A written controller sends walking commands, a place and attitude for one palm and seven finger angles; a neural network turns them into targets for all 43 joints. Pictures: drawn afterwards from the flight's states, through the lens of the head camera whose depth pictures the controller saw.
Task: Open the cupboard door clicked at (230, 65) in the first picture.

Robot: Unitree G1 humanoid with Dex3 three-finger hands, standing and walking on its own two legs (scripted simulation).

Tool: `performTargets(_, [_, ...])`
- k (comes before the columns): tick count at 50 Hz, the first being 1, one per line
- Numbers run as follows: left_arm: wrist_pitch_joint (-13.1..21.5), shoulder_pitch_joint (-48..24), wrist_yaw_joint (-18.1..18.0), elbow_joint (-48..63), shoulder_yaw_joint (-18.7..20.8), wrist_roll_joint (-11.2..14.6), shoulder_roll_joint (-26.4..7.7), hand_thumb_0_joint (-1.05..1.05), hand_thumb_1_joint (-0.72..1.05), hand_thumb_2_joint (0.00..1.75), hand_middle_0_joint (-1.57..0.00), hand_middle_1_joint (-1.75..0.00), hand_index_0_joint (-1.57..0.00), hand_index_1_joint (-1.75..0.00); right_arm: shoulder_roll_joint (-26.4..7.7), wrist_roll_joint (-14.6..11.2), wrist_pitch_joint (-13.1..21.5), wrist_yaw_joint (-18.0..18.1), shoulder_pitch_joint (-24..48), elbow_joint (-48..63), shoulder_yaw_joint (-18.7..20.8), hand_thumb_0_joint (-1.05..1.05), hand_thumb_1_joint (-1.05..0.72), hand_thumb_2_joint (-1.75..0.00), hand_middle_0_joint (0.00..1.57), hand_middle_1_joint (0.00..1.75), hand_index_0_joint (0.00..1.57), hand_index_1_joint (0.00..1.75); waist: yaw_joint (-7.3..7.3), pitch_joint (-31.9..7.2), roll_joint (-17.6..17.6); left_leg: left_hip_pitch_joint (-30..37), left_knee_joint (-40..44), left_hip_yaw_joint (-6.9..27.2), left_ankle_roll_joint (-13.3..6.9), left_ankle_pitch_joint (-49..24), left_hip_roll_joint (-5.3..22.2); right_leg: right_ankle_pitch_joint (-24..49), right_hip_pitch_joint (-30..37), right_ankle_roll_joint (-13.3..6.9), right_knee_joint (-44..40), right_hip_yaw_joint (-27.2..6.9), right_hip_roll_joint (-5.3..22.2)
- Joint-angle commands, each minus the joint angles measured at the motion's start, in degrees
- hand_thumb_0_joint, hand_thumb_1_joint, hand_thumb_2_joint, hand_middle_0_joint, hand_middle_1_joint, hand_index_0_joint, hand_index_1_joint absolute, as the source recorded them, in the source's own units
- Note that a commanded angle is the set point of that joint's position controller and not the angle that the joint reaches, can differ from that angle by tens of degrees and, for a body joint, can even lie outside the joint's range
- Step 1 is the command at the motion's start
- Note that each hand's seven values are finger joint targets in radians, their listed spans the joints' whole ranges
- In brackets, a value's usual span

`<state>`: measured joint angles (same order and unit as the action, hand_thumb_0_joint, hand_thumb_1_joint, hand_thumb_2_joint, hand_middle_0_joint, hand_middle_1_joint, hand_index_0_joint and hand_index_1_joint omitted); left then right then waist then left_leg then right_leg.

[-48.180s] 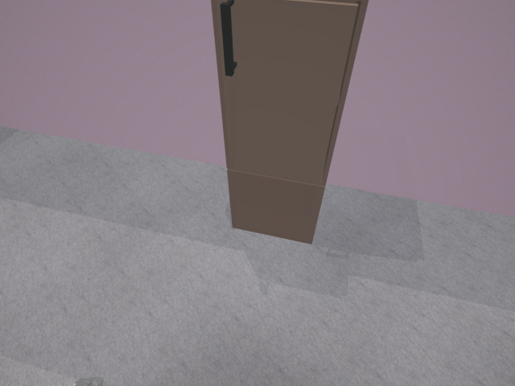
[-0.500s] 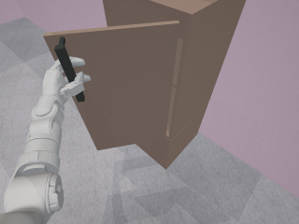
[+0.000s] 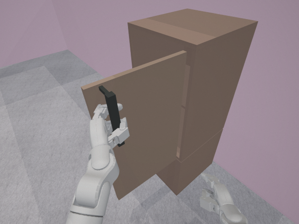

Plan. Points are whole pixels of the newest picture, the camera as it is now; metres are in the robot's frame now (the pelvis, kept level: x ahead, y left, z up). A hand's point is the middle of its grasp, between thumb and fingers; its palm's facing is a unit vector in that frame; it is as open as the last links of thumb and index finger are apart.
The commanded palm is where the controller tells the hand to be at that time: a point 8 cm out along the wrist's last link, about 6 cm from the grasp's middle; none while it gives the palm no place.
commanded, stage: pull the door open along its arc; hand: left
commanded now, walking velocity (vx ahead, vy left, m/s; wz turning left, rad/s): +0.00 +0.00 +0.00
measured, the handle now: (112, 117) +0.35 +0.13 +0.15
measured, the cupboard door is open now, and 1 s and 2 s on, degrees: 88 92 96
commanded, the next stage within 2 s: open thumb and fingers to let go in 0.14 s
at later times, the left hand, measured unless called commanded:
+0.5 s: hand (137, 131) +0.30 +0.05 +0.16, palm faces +0.35 -0.94 +0.01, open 7.2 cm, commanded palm +0.25 +0.10 +0.15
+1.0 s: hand (131, 133) +0.29 +0.07 +0.16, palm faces +0.31 -0.95 +0.03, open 14.8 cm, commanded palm +0.25 +0.10 +0.15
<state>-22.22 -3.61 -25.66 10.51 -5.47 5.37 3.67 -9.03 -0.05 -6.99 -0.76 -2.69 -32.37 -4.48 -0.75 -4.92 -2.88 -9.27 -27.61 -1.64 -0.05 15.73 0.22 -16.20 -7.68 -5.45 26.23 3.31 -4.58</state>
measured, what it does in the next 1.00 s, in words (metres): stands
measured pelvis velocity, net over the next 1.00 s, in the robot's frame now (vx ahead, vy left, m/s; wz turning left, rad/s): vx -0.02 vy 0.01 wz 0.03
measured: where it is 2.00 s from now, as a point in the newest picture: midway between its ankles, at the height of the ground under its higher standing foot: outside the picture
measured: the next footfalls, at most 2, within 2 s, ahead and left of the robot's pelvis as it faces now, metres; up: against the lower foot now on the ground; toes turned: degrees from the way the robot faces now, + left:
none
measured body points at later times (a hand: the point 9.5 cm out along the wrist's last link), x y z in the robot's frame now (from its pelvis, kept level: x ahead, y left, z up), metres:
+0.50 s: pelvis -0.01 -0.03 +0.00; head -0.04 -0.07 +0.45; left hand +0.27 +0.10 +0.16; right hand +0.17 -0.23 -0.11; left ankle -0.01 +0.12 -0.74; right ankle -0.02 -0.05 -0.74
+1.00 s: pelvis -0.02 +0.01 +0.00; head -0.05 -0.02 +0.45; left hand +0.27 +0.12 +0.16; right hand +0.19 -0.18 -0.09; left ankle -0.01 +0.12 -0.74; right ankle -0.02 -0.05 -0.74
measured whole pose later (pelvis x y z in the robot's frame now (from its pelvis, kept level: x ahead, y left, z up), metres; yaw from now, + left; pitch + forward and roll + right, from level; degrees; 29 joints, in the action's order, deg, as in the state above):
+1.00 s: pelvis -0.02 +0.01 +0.00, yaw +2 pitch -4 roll +0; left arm -18.1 -6.7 -31.5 7.2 -13.5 0.7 7.1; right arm -10.1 0.8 -5.5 -0.4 -5.5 -36.6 -2.4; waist -1.9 -1.6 -3.2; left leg -10.7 -29.4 2.2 -0.4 15.0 -1.7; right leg -16.2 -8.6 -4.9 28.1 4.7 -3.5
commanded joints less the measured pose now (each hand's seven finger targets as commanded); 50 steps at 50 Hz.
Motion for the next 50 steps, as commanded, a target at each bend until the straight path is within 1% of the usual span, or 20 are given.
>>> performTargets(1, [3.98, -8.16, -4.47, 15.74, 4.32, -4.67, -4.54, 0.0, 0.9, 0.9, -0.4, -1.35, -0.4, -1.35, -5.27, 0.4, 1.24, 0.27, 7.67, 7.06, 2.91, 0.0, -0.9, -0.9, 0.2, 0.3, 0.2, 0.3, -2.8, -6.54, 5.76, -0.03, -0.95, 2.1, -1.09, -14.97, -1.14, 27.82, 4.9, 5.11, -4.05, -6.65, 7.33])
performTargets(4, [4.75, -7.51, -4.07, 17.65, 0.67, -5.0, -2.08, 0.0, 0.9, 0.9, -0.4, -1.35, -0.4, -1.35, -5.22, 0.54, 1.44, 0.17, 8.07, 7.43, 2.91, 0.0, -0.9, -0.9, 0.2, 0.3, 0.2, 0.3, -2.35, -6.46, 5.84, 0.27, -1.32, 2.43, -1.29, -14.27, -1.34, 28.08, 4.41, 5.42, -4.0, -7.21, 7.85])
performTargets(8, [5.94, -8.91, -4.74, 18.21, -4.34, -5.38, 1.98, 0.0, 0.9, 0.9, -0.4, -1.35, -0.4, -1.35, -5.3, 0.78, 2.91, -0.05, 7.89, 7.1, 3.3, 0.0, -0.9, -0.9, 0.2, 0.3, 0.2, 0.3, -1.54, -6.29, 9.07, 0.36, -2.26, 3.22, -1.44, -12.68, -1.5, 25.78, 3.27, 6.1, -4.75, -7.74, 8.59])
performTargets(10, [6.51, -10.39, -5.48, 18.47, -6.77, -5.99, 4.06, 0.0, 0.9, 0.9, -0.4, -1.35, -0.4, -1.35, -5.21, 0.93, 3.81, -0.2, 7.6, 6.59, 3.49, 0.0, -0.9, -0.9, 0.2, 0.3, 0.2, 0.3, -1.17, -6.6, 9.26, 0.54, -2.97, 3.6, -1.49, -12.05, -1.7, 24.6, 2.69, 6.41, -5.43, -8.68, 9.29])
performTargets(12, [7.01, -18.44, -6.35, 15.35, -5.16, -6.84, 1.17, 0.0, 0.9, 0.9, -0.4, -1.35, -0.4, -1.35, -5.52, 0.56, 4.3, 0.29, 7.65, 4.82, 3.71, 0.0, -0.9, -0.9, 0.2, 0.3, 0.2, 0.3, -0.38, -5.14, 9.33, 0.41, -2.97, 3.66, -1.55, -9.78, -1.82, 17.56, 0.39, 5.94, -6.98, -9.14, 9.37])
performTargets(15, [7.73, -19.59, -6.44, 11.69, -4.87, -5.9, 1.98, 0.0, 0.69, 0.81, -0.38, -1.33, -0.38, -1.33, -5.13, 0.54, 5.04, 0.92, 8.0, 4.33, 3.66, 0.0, -0.9, -0.9, 0.2, 0.3, 0.2, 0.3, -1.08, -4.08, 9.57, -0.08, -2.91, 4.15, -1.52, -7.58, -2.24, 11.09, 0.14, 6.12, -9.55, -10.95, 10.11])
performTargets(16, [7.92, -20.14, -6.23, 11.22, -3.67, -5.5, 0.68, 0.0, 0.62, 0.78, -0.38, -1.32, -0.38, -1.32, -5.23, 0.44, 5.02, 1.03, 7.87, 4.03, 3.78, 0.0, -0.9, -0.9, 0.2, 0.3, 0.2, 0.3, -1.49, -5.07, 9.55, -0.02, -2.35, 4.16, -1.44, -7.44, -2.29, 10.15, 1.09, 5.98, -9.88, -10.92, 10.19])
performTargets(19, [8.64, -20.17, -5.3, 9.57, -3.39, -4.26, 1.53, 0.0, 0.41, 0.69, -0.36, -1.3, -0.36, -1.3, -5.13, 0.45, 5.31, 1.38, 7.82, 3.92, 3.67, 0.0, -0.9, -0.9, 0.2, 0.3, 0.2, 0.3, -1.68, -4.88, 9.28, -0.03, -1.96, 4.26, -1.45, -8.11, -2.35, 12.42, 1.93, 6.3, -9.79, -10.85, 10.35])
performTargets(21, [9.04, -19.4, -4.89, 10.05, -2.95, -4.19, 0.98, 0.0, 0.27, 0.63, -0.35, -1.28, -0.35, -1.28, -5.16, 0.48, 5.34, 1.3, 7.22, 4.1, 3.81, 0.0, -0.9, -0.9, 0.2, 0.3, 0.2, 0.3, -2.21, -6.88, 8.2, 0.29, -1.18, 4.44, -1.35, -9.08, -2.33, 15.78, 3.61, 6.35, -8.61, -10.12, 10.28])
performTargets(24, [9.39, -17.6, -4.24, 11.06, -3.27, -4.09, 1.42, 0.0, 0.06, 0.54, -0.34, -1.26, -0.34, -1.26, -5.23, 0.46, 5.1, 1.23, 6.9, 4.73, 3.68, 0.0, -0.9, -0.9, 0.2, 0.3, 0.2, 0.3, -1.99, -6.75, 8.4, 0.56, -1.18, 4.33, -1.5, -10.32, -2.29, 19.85, 3.91, 6.53, -7.4, -9.38, 9.87])
performTargets(26, [9.39, -17.51, -4.2, 10.36, -2.36, -4.15, 0.25, 0.0, -0.08, 0.48, -0.33, -1.24, -0.33, -1.24, -5.25, 0.42, 4.94, 1.38, 6.88, 4.67, 3.64, 0.0, -0.9, -0.9, 0.2, 0.3, 0.2, 0.3, -2.09, -5.71, 10.49, -0.19, -0.96, 4.49, -1.54, -9.59, -2.31, 18.78, 3.82, 6.74, -8.0, -9.44, 9.93])
performTargets(32, [9.5, -19.09, -3.86, 10.32, -2.5, -4.08, 0.33, 0.0, -0.5, 0.3, -0.3, -1.2, -0.3, -1.2, -5.06, 0.36, 4.82, 1.82, 7.41, 4.69, 3.37, 0.0, -0.9, -0.9, 0.2, 0.3, 0.2, 0.3, -1.47, -4.44, 9.17, 0.48, -1.11, 4.48, -1.69, -9.11, -2.25, 16.57, 2.23, 6.54, -8.68, -9.62, 9.94])
performTargets(34, [9.43, -18.89, -3.58, 10.43, -2.29, -3.89, 0.25, 0.0, -0.5, 0.3, -0.3, -1.2, -0.3, -1.2, -4.97, 0.36, 4.66, 1.97, 7.81, 4.81, 3.35, 0.0, -0.9, -0.9, 0.2, 0.3, 0.2, 0.3, -1.69, -4.73, 8.55, 0.74, -1.42, 4.19, -1.66, -9.18, -2.42, 16.45, 2.3, 6.46, -8.67, -9.48, 9.87])
performTargets(38, [8.73, -20.12, -4.41, 9.17, -2.45, -4.36, 0.7, 0.0, -0.5, 0.3, -0.27, -1.0, -0.27, -1.0, -4.92, 0.38, 4.39, 1.92, 7.95, 4.69, 3.25, 0.0, -0.9, -0.9, 0.2, 0.3, 0.2, 0.3, -1.69, -5.07, 7.96, 0.97, -1.45, 4.16, -1.61, -9.74, -2.54, 16.82, 2.05, 6.01, -7.76, -8.33, 9.45])
performTargets(40, [8.48, -21.24, -4.84, 8.88, -3.85, -4.53, 2.55, 0.0, -0.5, 0.3, -0.25, -0.9, -0.25, -0.9, -4.91, 0.51, 4.52, 1.76, 7.76, 4.87, 3.25, 0.0, -0.9, -0.9, 0.2, 0.3, 0.2, 0.3, -1.47, -5.45, 8.99, 1.24, -1.61, 4.21, -1.65, -10.03, -2.61, 17.24, 1.61, 6.02, -7.2, -7.57, 9.21])
performTargets(42, [8.37, -19.75, -5.33, 8.79, -3.47, -4.86, 2.4, 0.0, -0.5, 0.3, -0.23, -0.8, -0.23, -0.8, -5.0, 0.55, 4.38, 1.57, 7.58, 4.93, 3.45, 0.0, -0.9, -0.9, 0.2, 0.3, 0.2, 0.3, -1.82, -6.42, 8.68, 1.84, -1.24, 3.99, -1.67, -11.12, -2.38, 18.72, 2.04, 5.61, -6.08, -6.26, 8.64])
performTargets(44, [8.09, -20.23, -5.86, 9.47, -5.64, -5.48, 4.53, 0.0, -0.5, 0.3, -0.22, -0.7, -0.22, -0.7, -4.92, 0.65, 4.32, 1.09, 7.46, 5.15, 3.48, 0.0, -0.9, -0.9, 0.2, 0.3, 0.2, 0.3, -1.64, -6.81, 7.29, 2.23, -1.41, 3.89, -1.57, -11.94, -2.31, 19.29, 1.49, 5.09, -4.79, -5.14, 8.12])
performTargets(45, [8.03, -20.06, -6.25, 9.69, -6.09, -5.85, 4.96, 0.0, -0.5, 0.3, -0.21, -0.65, -0.21, -0.65, -4.85, 0.7, 4.37, 0.88, 7.31, 5.22, 3.61, 0.0, -0.9, -0.9, 0.2, 0.3, 0.2, 0.3, -1.66, -7.23, 7.99, 2.4, -1.52, 3.98, -1.5, -12.16, -2.27, 19.16, 1.39, 4.95, -4.3, -4.67, 7.85])
performTargets(47, [7.79, -19.28, -6.69, 9.58, -6.69, -6.35, 5.32, 0.0, -0.5, 0.3, -0.19, -0.55, -0.19, -0.55, -5.02, 0.78, 4.09, 0.57, 7.25, 5.22, 3.68, 0.0, -0.9, -0.9, 0.2, 0.3, 0.2, 0.3, -1.65, -7.26, 6.85, 2.58, -1.49, 3.93, -1.51, -12.49, -2.04, 17.87, 0.71, 4.36, -3.77, -3.91, 7.33])
performTargets(50, [7.56, -21.68, -7.55, 8.23, -8.45, -6.79, 7.07, 0.0, -0.5, 0.3, -0.17, -0.4, -0.17, -0.4, -4.76, 0.82, 4.34, 0.29, 7.62, 4.97, 3.69, 0.0, -0.9, -0.9, 0.2, 0.3, 0.2, 0.3, -1.23, -5.53, 7.9, 2.54, -1.93, 4.2, -1.47, -11.42, -1.72, 12.3, -1.79, 3.73, -3.94, -3.11, 6.52])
